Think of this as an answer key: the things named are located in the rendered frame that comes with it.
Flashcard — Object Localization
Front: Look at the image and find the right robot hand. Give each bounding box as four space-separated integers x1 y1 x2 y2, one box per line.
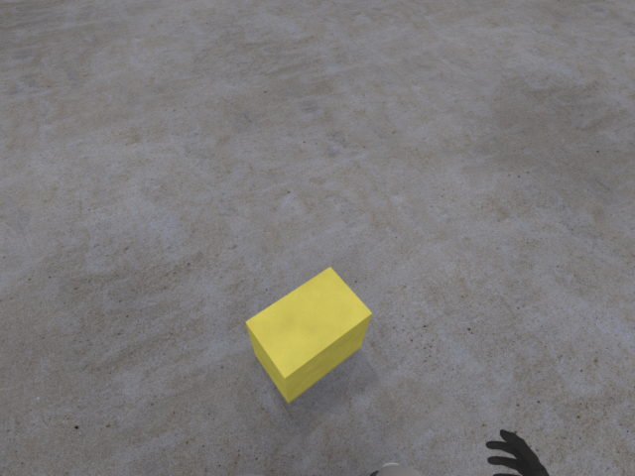
486 429 550 476

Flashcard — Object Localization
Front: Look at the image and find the robot right shin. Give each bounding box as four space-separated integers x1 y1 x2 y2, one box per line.
377 463 399 474

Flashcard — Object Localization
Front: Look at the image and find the carton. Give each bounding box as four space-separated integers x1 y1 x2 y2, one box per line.
245 267 372 404

